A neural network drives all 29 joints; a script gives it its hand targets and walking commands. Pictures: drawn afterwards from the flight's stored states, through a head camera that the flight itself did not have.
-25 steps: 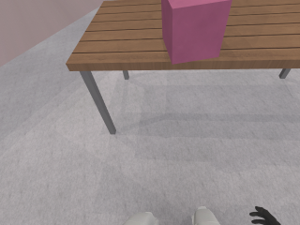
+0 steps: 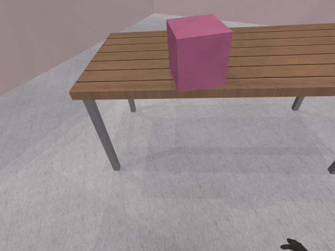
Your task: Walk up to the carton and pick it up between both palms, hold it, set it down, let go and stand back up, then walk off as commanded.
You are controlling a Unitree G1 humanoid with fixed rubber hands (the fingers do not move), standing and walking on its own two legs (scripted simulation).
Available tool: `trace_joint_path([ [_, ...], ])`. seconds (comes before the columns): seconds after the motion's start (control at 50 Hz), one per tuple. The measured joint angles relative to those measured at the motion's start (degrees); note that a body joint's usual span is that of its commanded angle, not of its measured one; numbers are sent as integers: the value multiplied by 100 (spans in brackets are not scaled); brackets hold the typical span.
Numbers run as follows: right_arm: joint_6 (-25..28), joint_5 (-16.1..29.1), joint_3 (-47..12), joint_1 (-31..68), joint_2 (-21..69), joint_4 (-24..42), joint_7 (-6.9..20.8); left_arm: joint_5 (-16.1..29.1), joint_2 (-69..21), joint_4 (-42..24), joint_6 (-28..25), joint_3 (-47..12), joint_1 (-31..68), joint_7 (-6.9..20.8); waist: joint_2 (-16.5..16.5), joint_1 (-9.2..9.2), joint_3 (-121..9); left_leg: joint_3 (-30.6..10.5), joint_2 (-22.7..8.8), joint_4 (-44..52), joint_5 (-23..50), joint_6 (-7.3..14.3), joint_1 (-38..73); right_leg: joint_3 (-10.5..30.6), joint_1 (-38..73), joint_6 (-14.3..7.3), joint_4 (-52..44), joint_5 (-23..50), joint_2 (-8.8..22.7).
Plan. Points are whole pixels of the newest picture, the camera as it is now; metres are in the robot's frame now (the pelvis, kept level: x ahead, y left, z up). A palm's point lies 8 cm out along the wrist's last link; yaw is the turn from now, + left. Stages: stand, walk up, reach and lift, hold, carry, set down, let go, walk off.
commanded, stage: walk off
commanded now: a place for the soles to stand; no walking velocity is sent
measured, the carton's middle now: (195, 52) +0.90 -0.06 +0.08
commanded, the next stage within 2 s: stand in 1.78 s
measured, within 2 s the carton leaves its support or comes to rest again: neither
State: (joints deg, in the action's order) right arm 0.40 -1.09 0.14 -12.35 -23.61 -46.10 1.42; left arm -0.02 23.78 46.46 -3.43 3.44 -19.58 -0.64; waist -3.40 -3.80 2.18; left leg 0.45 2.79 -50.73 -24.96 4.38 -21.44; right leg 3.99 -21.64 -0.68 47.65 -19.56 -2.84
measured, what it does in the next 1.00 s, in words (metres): steps on the spot: left foot, then right foot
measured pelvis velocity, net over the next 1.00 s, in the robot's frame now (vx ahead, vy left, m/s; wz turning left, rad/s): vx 0.00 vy -0.01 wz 0.02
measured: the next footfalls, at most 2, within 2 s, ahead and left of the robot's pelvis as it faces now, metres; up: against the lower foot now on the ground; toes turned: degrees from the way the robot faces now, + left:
left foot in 0.26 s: +0.09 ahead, +0.10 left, +0.00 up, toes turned +1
right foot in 0.78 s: +0.10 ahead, -0.12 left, +0.00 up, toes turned +5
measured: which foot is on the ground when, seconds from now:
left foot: up 0.00-0.24, down 0.26-0.80, up 0.82-1.00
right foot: down 0.00-0.30, up 0.32-0.76, down 0.78-1.00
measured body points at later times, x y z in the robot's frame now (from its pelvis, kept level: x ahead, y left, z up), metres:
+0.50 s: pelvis +0.01 +0.04 +0.02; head +0.03 +0.05 +0.46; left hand +0.03 +0.37 -0.10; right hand +0.15 -0.26 -0.08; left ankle +0.05 +0.10 -0.70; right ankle +0.03 -0.12 -0.67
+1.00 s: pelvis +0.00 -0.01 +0.01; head +0.00 -0.02 +0.46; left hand +0.02 +0.33 -0.08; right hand +0.14 -0.30 -0.10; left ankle +0.01 +0.10 -0.67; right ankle +0.06 -0.12 -0.70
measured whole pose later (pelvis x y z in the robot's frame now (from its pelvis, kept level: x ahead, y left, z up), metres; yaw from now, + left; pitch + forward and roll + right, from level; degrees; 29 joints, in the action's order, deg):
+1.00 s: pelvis +0.00 -0.01 +0.01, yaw +1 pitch -4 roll +1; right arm 1.1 -1.1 0.1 -11.9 -23.4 -46.1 0.8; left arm -0.1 23.5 46.4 -4.1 3.4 -20.4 -0.5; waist -1.9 -3.8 4.2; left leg 1.1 1.8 -54.5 -24.5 4.3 -22.6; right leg 3.5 -20.7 -1.1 42.8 -17.9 -2.2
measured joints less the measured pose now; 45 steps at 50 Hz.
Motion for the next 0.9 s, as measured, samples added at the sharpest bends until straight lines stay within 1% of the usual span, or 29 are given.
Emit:
trace_joint_path([
  [0.06,0,0,-1,0,-1,1,-31,-2,-9,-2,0,0,-69,0,-20,0,0,0,-1,-516,-86,0,-100,-60,87,-44,-25,-101,12],
  [0.14,-1,0,-2,-1,-2,1,-31,-3,-9,-3,-7,0,-70,5,-26,2,38,-3,-22,-555,-89,0,-113,-64,81,-88,-293,3,54],
  [0.2,2,0,-2,-2,-3,2,-31,-3,-10,-3,-11,0,-69,16,-29,4,132,-6,-29,-261,-92,-1,-118,-76,32,-88,-454,113,78],
  [0.26,44,0,-2,-3,-4,4,-30,-3,-11,-3,4,-1,-70,16,-32,6,262,-9,-33,523,-68,-1,-65,-105,-21,-46,-495,139,93],
  [0.28,57,0,-2,-3,0,3,-31,-3,-11,-1,35,0,-69,16,-13,4,313,11,-32,699,391,-1,-41,-105,-19,-32,-493,138,108],
  [0.3,82,0,-2,-2,12,3,-31,-3,-11,1,84,0,-68,16,49,3,355,51,4,743,665,-1,-33,-77,-17,-31,-477,132,151],
  [0.32,119,0,-1,-12,15,3,-35,-3,-18,2,136,0,-67,17,93,6,367,75,31,748,714,0,-24,-19,-49,-38,-368,145,156],
  [0.38,170,0,-1,-37,16,0,-69,-3,-26,-1,203,0,-67,17,103,5,283,72,-28,748,602,21,-9,49,-199,-42,262,-566,11],
  [0.42,174,0,-1,-42,16,1,-81,-3,-25,-2,204,0,-64,17,128,4,207,75,-67,749,564,25,-11,53,-218,-42,476,-732,-11],
  [0.54,232,0,-1,-42,16,0,-142,-3,-25,-3,202,0,-49,17,232,3,170,77,-84,753,581,25,-9,99,-222,-42,552,-739,-9],
  [0.68,232,0,-2,-42,17,0,-141,-3,-24,-3,210,0,-49,17,242,2,127,78,-84,754,617,25,-3,98,-222,-42,590,-739,-7],
  [0.72,231,0,-3,-42,17,1,-118,-2,-23,-5,208,0,-50,17,245,0,105,82,-83,754,617,25,-4,66,-193,-42,431,-789,24],
  [0.76,225,0,-3,-34,18,1,-91,-2,-21,-8,162,0,-52,17,249,-3,93,87,-81,725,608,6,-7,7,-23,-49,-112,-713,81],
  [0.78,210,0,-2,-10,18,-1,-80,-2,-22,-7,112,0,-51,17,244,1,122,83,-86,657,576,-7,-7,1,56,-58,-316,-501,81],
  [0.8,178,0,-1,28,18,-2,-70,-4,-23,-5,57,0,-61,17,242,2,166,81,-97,511,387,-8,-12,-5,65,-58,-312,-105,68],
  [0.82,144,0,-1,45,19,-5,-69,-7,-23,-2,24,0,-71,17,230,0,194,69,-99,242,151,-8,-43,-25,68,-52,-224,33,51],
  [0.86,93,0,-1,46,18,-1,-69,-8,-26,-3,19,0,-82,17,207,1,191,65,-100,-177,48,-8,-102,-57,117,-42,-190,7,32],
  [0.9,84,0,-2,46,17,0,-68,-8,-27,-4,-5,0,-82,17,205,2,169,64,-100,-336,44,-8,-115,-49,141,-45,-267,4,39],
])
